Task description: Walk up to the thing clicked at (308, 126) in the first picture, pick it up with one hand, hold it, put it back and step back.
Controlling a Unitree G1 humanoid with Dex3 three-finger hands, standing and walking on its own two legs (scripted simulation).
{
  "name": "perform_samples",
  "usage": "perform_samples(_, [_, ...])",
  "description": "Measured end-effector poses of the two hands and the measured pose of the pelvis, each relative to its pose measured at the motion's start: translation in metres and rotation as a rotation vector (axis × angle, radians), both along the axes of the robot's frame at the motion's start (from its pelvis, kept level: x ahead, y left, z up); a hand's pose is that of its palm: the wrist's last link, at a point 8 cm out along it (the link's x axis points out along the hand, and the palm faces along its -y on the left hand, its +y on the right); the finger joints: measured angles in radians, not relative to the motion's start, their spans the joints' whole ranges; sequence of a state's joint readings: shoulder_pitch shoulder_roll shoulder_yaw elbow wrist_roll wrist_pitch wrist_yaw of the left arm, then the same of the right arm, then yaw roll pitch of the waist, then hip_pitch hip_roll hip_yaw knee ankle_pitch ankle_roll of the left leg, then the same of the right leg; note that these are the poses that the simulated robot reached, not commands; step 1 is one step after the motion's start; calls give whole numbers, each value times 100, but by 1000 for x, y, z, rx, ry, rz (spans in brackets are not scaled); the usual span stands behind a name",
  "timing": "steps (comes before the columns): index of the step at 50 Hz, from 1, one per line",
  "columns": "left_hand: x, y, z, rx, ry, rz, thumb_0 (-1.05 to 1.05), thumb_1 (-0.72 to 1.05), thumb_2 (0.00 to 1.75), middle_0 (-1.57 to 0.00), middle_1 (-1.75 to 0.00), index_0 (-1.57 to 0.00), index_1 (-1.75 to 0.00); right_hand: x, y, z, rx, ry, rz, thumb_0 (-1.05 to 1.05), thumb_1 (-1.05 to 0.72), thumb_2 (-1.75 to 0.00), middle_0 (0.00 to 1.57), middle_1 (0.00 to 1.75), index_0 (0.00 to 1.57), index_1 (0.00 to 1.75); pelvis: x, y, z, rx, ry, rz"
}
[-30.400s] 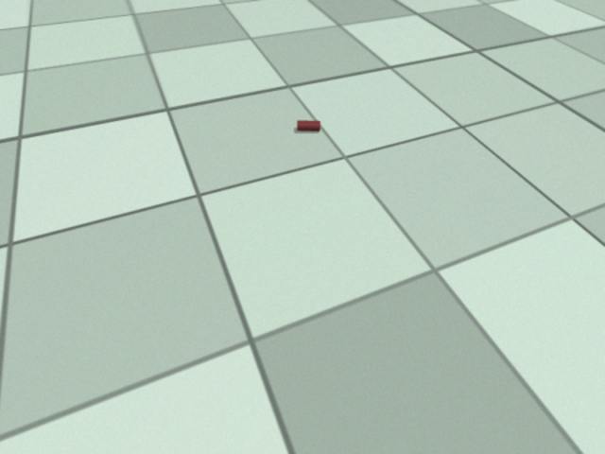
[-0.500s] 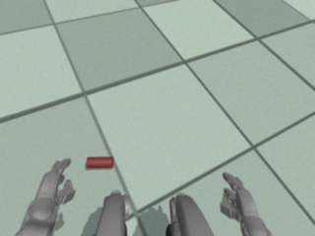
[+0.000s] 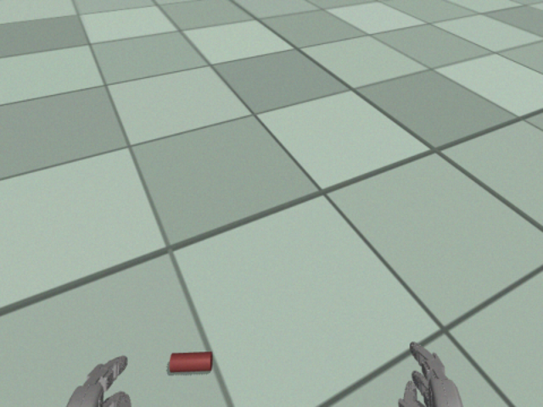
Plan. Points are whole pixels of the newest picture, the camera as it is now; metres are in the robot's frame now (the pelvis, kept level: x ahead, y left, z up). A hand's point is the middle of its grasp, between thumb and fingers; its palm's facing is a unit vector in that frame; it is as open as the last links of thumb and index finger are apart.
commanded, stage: home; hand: left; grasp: from above
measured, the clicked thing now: (191, 361) +0.44 +0.22 -0.69
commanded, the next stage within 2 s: stand in 1.94 s
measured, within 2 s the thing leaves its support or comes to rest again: neither
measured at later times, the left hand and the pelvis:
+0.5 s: hand out of the picture +0.15 +0.17 -0.05, palm faces +0.06 -0.98 -0.19, open 7.4 cm; pelvis +0.00 -0.01 +0.00, yaw +0 degrees
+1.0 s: hand out of the picture +0.16 +0.17 -0.05, palm faces +0.04 -0.98 -0.19, open 7.4 cm; pelvis +0.00 -0.01 +0.00, yaw +0 degrees
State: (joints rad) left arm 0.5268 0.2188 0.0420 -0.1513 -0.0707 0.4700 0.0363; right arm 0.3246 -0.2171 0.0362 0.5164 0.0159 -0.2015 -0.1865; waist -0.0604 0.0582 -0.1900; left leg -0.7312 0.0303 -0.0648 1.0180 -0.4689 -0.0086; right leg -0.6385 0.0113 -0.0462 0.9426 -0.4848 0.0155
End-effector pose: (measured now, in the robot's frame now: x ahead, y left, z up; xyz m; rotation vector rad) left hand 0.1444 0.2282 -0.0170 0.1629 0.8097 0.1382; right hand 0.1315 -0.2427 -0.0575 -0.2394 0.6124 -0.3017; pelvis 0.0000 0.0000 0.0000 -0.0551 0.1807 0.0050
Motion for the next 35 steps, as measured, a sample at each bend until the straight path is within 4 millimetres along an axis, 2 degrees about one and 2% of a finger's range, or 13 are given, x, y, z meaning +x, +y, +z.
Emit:
perform_samples(7, [-7, -2, -4, -15, 17, 5, 1, 90, 90, -20, -29, -20, -30, 19, 1, 10, -14, -62, 53, 1, -90, -90, 20, 30, 20, 30, -2, -3, 1, 6, -15, 7])
perform_samples(12, [-9, -4, -6, -20, 17, 3, 1, 90, 89, -20, -29, -20, -30, 23, 1, 12, -20, -73, 73, 1, -90, -90, 20, 30, 20, 30, -3, -5, 1, 7, -22, 10])
perform_samples(35, [-5, -6, -4, -10, 9, -10, 1, 90, 89, -20, -29, -20, -30, 4, -3, 1, -11, -23, 43, 1, -90, -90, 20, 30, 20, 30, -4, -6, 0, 10, -25, 0])
